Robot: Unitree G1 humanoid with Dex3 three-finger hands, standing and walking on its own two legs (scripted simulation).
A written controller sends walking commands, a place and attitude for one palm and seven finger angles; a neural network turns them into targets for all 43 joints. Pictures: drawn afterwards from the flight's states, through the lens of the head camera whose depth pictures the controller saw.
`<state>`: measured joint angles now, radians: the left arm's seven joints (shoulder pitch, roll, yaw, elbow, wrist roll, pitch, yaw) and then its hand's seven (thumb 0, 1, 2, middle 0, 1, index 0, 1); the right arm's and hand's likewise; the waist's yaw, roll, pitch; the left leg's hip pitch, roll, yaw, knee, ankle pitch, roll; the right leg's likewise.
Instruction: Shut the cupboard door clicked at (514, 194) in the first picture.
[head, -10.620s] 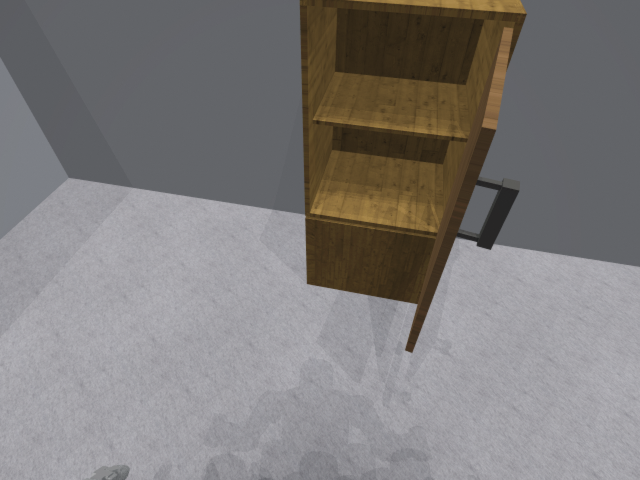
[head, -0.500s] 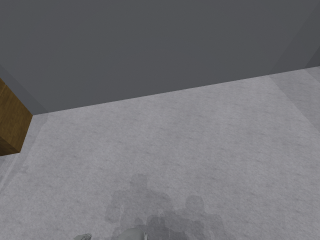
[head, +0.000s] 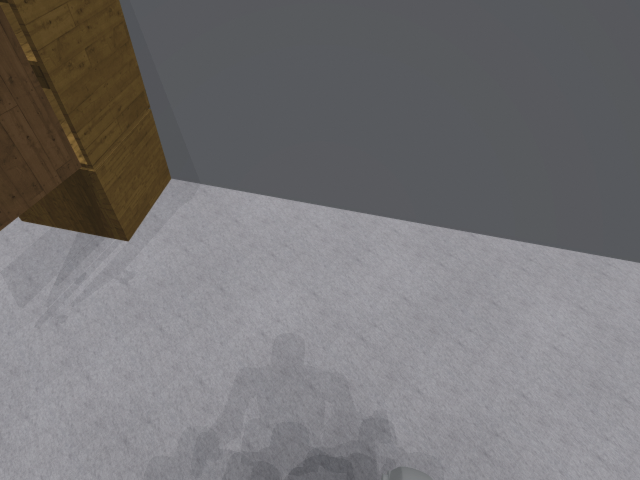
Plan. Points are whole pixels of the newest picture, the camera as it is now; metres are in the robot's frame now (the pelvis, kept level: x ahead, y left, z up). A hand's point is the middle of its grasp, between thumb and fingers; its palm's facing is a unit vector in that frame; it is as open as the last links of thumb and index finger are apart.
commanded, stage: walk to a spot facing it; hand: left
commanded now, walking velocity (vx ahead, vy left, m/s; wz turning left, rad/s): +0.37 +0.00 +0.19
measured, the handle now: out of the picture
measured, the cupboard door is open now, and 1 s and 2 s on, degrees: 80 80 80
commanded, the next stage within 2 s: turn to face it in 1.26 s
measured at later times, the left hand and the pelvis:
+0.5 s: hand (249, 391) +0.27 +0.13 -0.16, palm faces +0.13 -0.97 -0.22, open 7.3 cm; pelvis +0.21 -0.06 -0.01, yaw +6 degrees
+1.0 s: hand (227, 387) +0.28 +0.17 -0.19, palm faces +0.32 -0.94 -0.12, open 7.4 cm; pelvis +0.39 +0.04 -0.01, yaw +13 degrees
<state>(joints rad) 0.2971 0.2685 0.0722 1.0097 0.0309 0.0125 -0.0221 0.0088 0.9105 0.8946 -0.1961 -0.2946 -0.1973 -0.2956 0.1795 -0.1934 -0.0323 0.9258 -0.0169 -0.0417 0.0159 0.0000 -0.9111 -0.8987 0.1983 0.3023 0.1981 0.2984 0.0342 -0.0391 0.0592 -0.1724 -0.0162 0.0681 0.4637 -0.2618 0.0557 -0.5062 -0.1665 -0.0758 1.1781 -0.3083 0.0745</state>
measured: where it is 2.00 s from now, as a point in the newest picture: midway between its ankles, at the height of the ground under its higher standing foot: (307, 348)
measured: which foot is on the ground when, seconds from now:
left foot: down 0.00-0.34, up 0.36-0.86, down 0.88-1.00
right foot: up 0.00-0.32, down 0.34-0.88, up 0.90-1.00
